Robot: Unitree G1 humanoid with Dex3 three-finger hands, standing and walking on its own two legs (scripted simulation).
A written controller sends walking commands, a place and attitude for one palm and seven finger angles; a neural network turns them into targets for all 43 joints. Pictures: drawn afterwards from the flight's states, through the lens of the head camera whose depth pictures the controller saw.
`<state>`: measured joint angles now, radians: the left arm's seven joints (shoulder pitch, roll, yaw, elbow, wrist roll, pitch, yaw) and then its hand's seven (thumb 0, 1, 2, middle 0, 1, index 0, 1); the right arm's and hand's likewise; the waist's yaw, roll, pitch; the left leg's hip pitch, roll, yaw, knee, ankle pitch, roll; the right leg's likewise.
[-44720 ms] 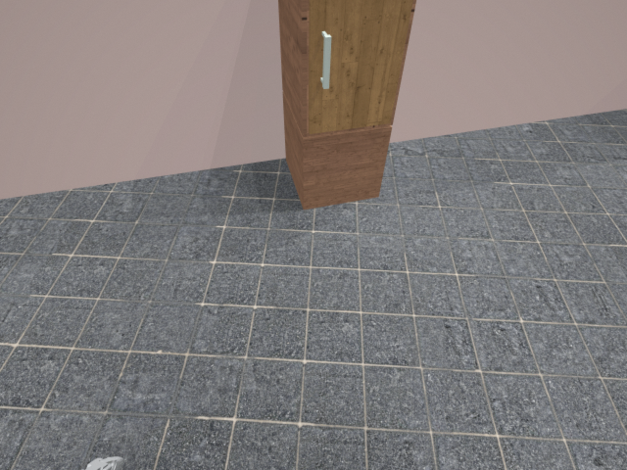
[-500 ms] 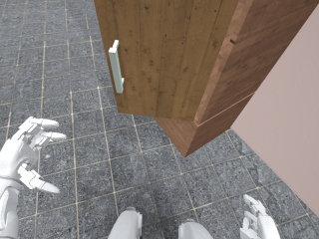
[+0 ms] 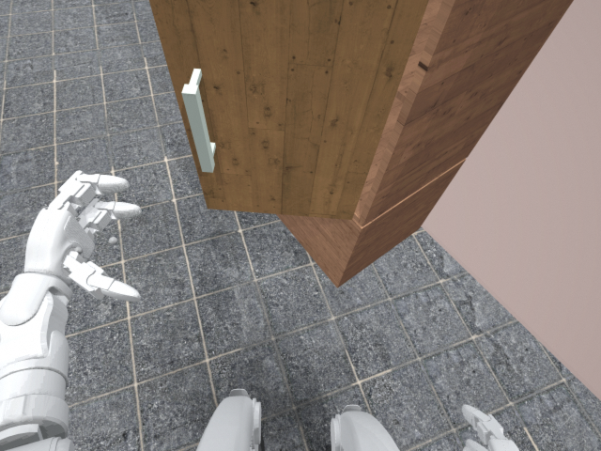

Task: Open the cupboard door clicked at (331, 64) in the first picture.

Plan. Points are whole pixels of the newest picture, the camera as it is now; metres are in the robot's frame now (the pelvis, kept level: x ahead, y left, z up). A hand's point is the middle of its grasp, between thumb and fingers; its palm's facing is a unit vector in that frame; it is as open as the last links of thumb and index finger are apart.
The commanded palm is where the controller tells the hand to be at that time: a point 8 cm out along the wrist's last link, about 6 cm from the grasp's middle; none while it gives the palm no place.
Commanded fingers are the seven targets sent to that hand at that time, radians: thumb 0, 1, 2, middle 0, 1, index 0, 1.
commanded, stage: move the hooked fingers beside the handle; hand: left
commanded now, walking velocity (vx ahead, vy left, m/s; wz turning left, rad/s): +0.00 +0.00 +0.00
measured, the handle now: (202, 124) +0.58 +0.17 +0.04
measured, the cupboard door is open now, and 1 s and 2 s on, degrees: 50 50 50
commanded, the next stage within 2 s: slide the fingers in behind the handle in 1.82 s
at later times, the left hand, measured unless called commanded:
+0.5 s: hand (135, 189) +0.45 +0.24 +0.04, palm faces -0.04 -1.00 -0.02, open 14.0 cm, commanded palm +0.44 +0.29 +0.04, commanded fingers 0.00 -0.50 0.30 -0.30 -1.20 -0.30 -1.20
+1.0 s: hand (161, 148) +0.52 +0.22 +0.04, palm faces -0.03 -1.00 -0.02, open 14.0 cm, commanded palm +0.52 +0.26 +0.03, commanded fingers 0.00 -0.50 0.30 -0.30 -1.20 -0.30 -1.20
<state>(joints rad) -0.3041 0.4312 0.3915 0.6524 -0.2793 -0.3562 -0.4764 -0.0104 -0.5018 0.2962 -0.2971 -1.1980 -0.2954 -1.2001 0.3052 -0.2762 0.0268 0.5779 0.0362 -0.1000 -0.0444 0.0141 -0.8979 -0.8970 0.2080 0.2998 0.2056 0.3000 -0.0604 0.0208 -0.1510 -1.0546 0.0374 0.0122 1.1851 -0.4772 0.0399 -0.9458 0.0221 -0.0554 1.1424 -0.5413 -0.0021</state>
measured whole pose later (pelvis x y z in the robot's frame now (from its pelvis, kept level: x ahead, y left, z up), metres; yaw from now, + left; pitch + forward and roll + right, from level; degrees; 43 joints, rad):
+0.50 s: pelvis +0.00 -0.01 -0.02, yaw -1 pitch +23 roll -4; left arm -0.68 0.55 0.46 1.03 -0.19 -0.41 -0.48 -0.01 -0.50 0.30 -0.30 -1.20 -0.29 -1.20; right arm 0.32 -0.28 0.03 0.62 0.03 -0.01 -0.04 0.01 -0.90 -0.90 0.21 0.30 0.21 0.30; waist -0.11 0.02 -0.14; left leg -1.18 0.06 0.00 1.26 -0.50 0.03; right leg -1.07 0.04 -0.06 1.22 -0.56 -0.01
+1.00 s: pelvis -0.01 +0.00 -0.03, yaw -2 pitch +28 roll -5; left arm -0.97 0.67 0.46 1.21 -0.08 -0.38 -0.39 -0.01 -0.50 0.30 -0.30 -1.20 -0.30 -1.20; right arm 0.35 -0.28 0.06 0.63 0.00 0.04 -0.03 0.01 -0.90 -0.90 0.21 0.30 0.21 0.30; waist -0.20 0.04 -0.13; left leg -1.30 0.07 -0.01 1.31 -0.50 0.04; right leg -1.18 0.05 -0.07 1.24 -0.55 -0.01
